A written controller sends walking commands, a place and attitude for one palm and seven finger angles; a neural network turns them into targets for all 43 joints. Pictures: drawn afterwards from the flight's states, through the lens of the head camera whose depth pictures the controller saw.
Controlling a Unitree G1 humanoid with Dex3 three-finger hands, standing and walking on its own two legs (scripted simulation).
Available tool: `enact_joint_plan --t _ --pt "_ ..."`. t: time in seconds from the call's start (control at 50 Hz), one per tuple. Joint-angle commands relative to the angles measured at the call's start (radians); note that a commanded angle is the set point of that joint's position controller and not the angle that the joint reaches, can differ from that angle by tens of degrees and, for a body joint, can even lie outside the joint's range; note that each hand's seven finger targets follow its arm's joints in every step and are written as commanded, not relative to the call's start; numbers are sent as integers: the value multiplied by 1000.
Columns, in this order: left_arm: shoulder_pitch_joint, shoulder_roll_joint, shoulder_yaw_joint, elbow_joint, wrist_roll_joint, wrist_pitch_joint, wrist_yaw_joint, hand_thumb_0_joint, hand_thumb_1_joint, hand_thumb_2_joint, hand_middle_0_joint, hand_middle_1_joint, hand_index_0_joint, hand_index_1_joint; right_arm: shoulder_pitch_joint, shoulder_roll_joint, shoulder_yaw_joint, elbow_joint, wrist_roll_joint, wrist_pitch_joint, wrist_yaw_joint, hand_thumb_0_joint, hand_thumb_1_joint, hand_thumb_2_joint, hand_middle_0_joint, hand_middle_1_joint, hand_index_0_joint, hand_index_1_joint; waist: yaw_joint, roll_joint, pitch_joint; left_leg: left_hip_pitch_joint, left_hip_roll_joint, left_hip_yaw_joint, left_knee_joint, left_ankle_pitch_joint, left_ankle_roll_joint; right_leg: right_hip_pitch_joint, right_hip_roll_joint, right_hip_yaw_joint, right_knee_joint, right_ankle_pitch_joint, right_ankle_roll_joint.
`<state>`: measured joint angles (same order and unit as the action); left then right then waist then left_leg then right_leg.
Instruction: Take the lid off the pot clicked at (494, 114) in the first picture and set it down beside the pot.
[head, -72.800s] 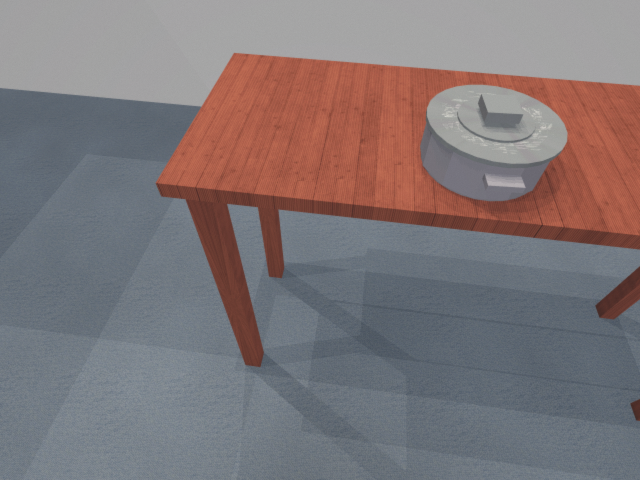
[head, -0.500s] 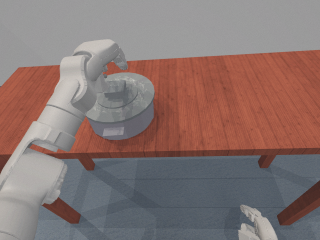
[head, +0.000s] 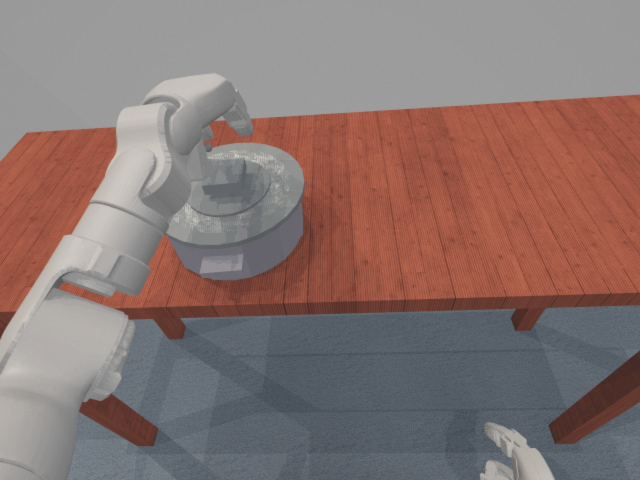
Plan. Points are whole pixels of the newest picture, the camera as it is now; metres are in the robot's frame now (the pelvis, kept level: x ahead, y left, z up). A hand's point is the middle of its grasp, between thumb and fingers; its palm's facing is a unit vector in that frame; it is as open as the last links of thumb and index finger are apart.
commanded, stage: lower the open fingers around the knob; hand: left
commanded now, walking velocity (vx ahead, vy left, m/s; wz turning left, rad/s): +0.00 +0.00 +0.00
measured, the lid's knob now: (225, 176) +0.47 +0.14 +0.15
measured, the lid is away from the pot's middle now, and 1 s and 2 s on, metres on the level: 0.00 0.00 0.01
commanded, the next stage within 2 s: close the fingers and squeeze the knob in 0.78 s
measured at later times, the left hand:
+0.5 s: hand (217, 172) +0.43 +0.13 +0.18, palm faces -0.23 -0.09 -0.97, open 10.0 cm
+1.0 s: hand (217, 177) +0.44 +0.14 +0.17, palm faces -0.25 -0.11 -0.96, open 10.0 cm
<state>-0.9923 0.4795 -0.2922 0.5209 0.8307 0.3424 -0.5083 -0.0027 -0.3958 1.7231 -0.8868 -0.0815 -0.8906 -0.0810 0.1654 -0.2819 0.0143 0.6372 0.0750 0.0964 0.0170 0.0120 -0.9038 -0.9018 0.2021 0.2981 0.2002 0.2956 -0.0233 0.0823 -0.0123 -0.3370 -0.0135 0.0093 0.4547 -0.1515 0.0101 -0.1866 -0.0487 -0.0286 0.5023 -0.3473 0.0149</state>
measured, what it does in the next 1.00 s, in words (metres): stands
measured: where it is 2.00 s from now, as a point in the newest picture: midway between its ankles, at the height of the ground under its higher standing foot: outside the picture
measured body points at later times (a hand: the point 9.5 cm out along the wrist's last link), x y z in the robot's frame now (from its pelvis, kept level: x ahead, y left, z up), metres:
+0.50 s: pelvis +0.00 +0.00 +0.00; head +0.01 -0.05 +0.45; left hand +0.44 +0.14 +0.24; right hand +0.17 -0.24 -0.12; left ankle +0.05 +0.12 -0.74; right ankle -0.05 -0.13 -0.74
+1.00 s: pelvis +0.01 +0.00 +0.00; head +0.03 -0.04 +0.45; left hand +0.45 +0.14 +0.22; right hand +0.16 -0.25 -0.12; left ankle +0.05 +0.12 -0.74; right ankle -0.05 -0.13 -0.74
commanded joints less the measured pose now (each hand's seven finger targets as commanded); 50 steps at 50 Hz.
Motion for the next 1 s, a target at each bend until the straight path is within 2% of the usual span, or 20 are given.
enact_joint_plan --t 0.0,0.08,0.1,0.14,0.18,0.3,0.38,0.4,0.46,0.5,0.58,0.6,0.64,0.68,0.7,0.78,0.86,0.88,0.9,0.98 --pt "-436 198 142 -177 22 2 37 0 -403 1725 -877 -81 -877 -81 -116 -100 -33 -157 -2 -42 10 0 -900 -900 200 300 200 300 17 -109 -409 345 -48 -16 9 272 62 -41 74 -26 -54 417 -53" --pt "-405 153 111 -198 1 5 43 0 -403 1725 -877 -81 -877 -81 -128 -106 -37 -167 1 -28 14 0 -900 -900 200 300 200 300 5 -120 -361 324 -47 -13 13 238 66 -59 72 -33 -62 403 -54" --pt "-446 231 166 -224 25 1 48 0 -403 1725 -877 -81 -877 -81 -132 -101 -31 -166 -2 -30 14 0 -900 -900 200 300 200 300 19 -128 -392 325 -49 -13 6 240 64 -32 74 -25 -57 409 -53" --pt "-452 272 197 -226 28 0 56 0 -403 1725 -877 -81 -877 -81 -143 -100 -27 -168 -3 -34 5 0 -900 -900 200 300 200 300 25 -124 -405 328 -52 -11 12 251 68 -18 70 -16 -51 432 -52" --pt "-464 225 156 -220 10 0 60 0 -403 1725 -877 -81 -877 -81 -129 -104 -32 -160 -1 -28 4 0 -900 -900 200 300 200 300 3 -112 -375 324 -47 -14 12 235 68 -39 73 -24 -61 417 -52" --pt "-393 174 123 -183 18 5 63 0 -403 1725 -877 -81 -877 -81 -140 -91 -26 -164 -1 -27 5 0 -900 -900 200 300 200 300 13 -118 -373 322 -48 -9 6 214 62 -49 74 -24 -58 388 -51" --pt "-338 118 87 -186 1 10 63 0 -403 1725 -877 -81 -877 -81 -141 -97 -34 -168 1 -19 9 0 -900 -900 200 300 200 300 -2 -114 -349 320 -49 -11 22 215 66 -72 74 -30 -62 395 -53" --pt "-340 152 109 -153 20 12 66 0 -403 1725 -877 -81 -877 -81 -136 -94 -27 -155 1 -17 7 0 -900 -900 200 300 200 300 5 -134 -346 308 -49 -2 16 205 62 -65 75 -26 -60 393 -50" --pt "-359 131 80 -94 21 20 70 0 -403 1725 -877 -81 -877 -81 -139 -96 -18 -146 5 -11 -2 0 -900 -900 200 300 200 300 -1 -147 -286 271 -52 -3 3 138 59 -94 76 -31 -66 338 -48" --pt "-354 169 113 -110 25 12 74 0 -403 1725 -877 -81 -877 -81 -132 -98 -21 -149 2 -10 -4 0 -900 -900 200 300 200 300 4 -152 -330 279 -52 -3 5 147 61 -64 73 -26 -64 354 -47" --pt "-354 167 116 -159 9 3 76 0 -403 1725 -877 -81 -877 -81 -131 -104 -29 -162 -1 -11 -4 0 -900 -900 200 300 200 300 -1 -110 -376 305 -50 -7 24 198 66 -47 70 -23 -56 411 -49" --pt "-382 203 139 -181 24 -1 77 0 -403 1725 -877 -81 -877 -81 -137 -95 -25 -162 -3 -15 -4 0 -900 -900 200 300 200 300 8 -111 -408 315 -53 -6 24 210 65 -27 70 -15 -49 421 -47" --pt "-362 220 155 -145 25 1 77 0 -403 1725 -877 -81 -877 -81 -133 -97 -22 -158 -2 -18 -7 0 -900 -900 200 300 200 300 9 -124 -378 299 -54 -7 27 217 66 -33 71 -15 -47 438 -47" --pt "-324 180 127 -112 7 3 72 0 -403 1725 -877 -81 -877 -81 -117 -105 -30 -155 1 -13 -6 0 -900 -900 200 300 200 300 -9 -137 -329 281 -51 -4 27 203 69 -53 73 -24 -62 435 -45" --pt "-354 225 159 -133 21 -1 73 0 -403 1725 -877 -81 -877 -81 -116 -102 -28 -150 0 -16 -8 0 -900 -900 200 300 200 300 2 -138 -347 288 -51 -1 21 213 67 -38 72 -18 -58 443 -43" --pt "-287 175 129 -164 1 -4 68 0 -403 1725 -877 -81 -877 -81 -118 -105 -36 -168 0 -19 -2 0 -900 -900 200 300 200 300 -4 -113 -353 309 -50 -9 39 263 72 -44 74 -21 -54 478 -46" --pt "-312 202 140 -165 16 -1 68 0 -403 1725 -877 -81 -877 -81 -125 -104 -28 -160 3 -15 -2 0 -900 -900 200 300 200 300 2 -122 -335 292 -53 -3 28 244 66 -47 75 -20 -51 464 -44" --pt "-289 187 137 -202 3 -5 69 0 -246 1280 -807 -81 -807 -81 -121 -110 -38 -169 2 -13 1 0 -900 -900 200 300 200 300 -3 -111 -352 308 -48 -4 38 265 72 -43 73 -20 -57 481 -46" --pt "-299 217 159 -226 15 -7 70 0 -235 1278 -815 -81 -815 -81 -125 -102 -33 -172 1 -14 2 0 -900 -900 200 300 200 300 9 -107 -384 318 -50 -6 34 279 69 -26 75 -18 -48 478 -45" --pt "-280 182 135 -248 -2 -2 73 0 -189 1268 -844 -81 -844 -81 -126 -108 -39 -173 4 -10 8 0 -900 -900 200 300 200 300 -4 -100 -367 324 -45 -12 41 284 69 -46 76 -25 -52 474 -48"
